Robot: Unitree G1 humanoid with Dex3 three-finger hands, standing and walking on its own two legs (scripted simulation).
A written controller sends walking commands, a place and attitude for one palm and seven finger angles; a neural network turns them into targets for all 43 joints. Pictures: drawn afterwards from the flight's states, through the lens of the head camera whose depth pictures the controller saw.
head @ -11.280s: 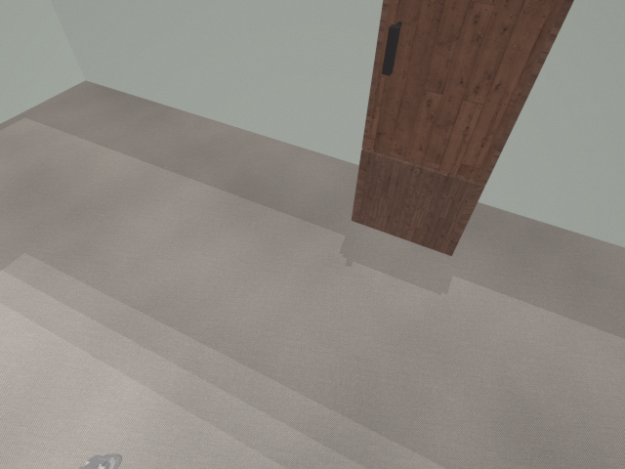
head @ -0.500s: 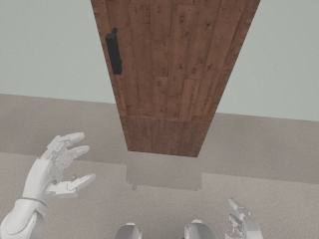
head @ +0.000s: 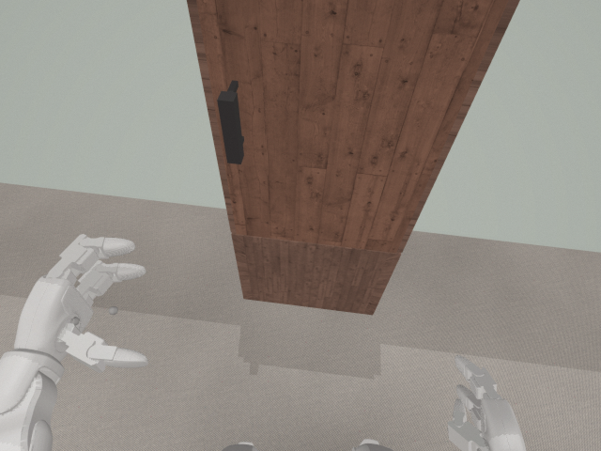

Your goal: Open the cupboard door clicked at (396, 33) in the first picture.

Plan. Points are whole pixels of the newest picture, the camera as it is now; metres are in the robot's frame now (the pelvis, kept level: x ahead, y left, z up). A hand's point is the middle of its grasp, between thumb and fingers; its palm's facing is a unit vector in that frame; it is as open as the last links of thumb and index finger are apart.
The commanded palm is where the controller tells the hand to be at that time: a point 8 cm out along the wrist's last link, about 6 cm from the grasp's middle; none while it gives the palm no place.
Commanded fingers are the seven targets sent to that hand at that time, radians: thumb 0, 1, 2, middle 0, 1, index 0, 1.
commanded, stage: raise the hand with hooked fingers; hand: left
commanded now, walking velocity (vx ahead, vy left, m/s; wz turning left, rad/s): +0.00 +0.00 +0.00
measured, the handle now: (234, 122) +0.61 +0.16 +0.07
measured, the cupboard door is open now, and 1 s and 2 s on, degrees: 0 0 0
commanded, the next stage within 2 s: move the hooked fingers beside the handle in 0.86 s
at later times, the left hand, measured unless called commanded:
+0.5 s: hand (102, 258) +0.31 +0.26 +0.10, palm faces -0.04 -1.00 -0.04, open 14.0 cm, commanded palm +0.27 +0.31 +0.10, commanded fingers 0.00 -0.50 0.30 -0.30 -1.20 -0.30 -1.20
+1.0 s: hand (104, 268) +0.30 +0.26 +0.10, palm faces -0.03 -1.00 -0.03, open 14.0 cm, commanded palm +0.28 +0.31 +0.10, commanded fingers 0.00 -0.50 0.30 -0.30 -1.20 -0.30 -1.20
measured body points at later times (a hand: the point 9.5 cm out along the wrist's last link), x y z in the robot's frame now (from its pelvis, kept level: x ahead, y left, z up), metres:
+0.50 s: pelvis +0.01 -0.01 +0.01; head +0.05 -0.01 +0.46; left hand +0.30 +0.32 +0.10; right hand +0.15 -0.27 -0.07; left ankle -0.01 +0.11 -0.69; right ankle +0.04 -0.13 -0.69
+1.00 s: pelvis +0.00 -0.01 +0.01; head +0.04 -0.01 +0.46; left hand +0.29 +0.31 +0.10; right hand +0.16 -0.26 -0.06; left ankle -0.01 +0.11 -0.69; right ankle +0.04 -0.13 -0.69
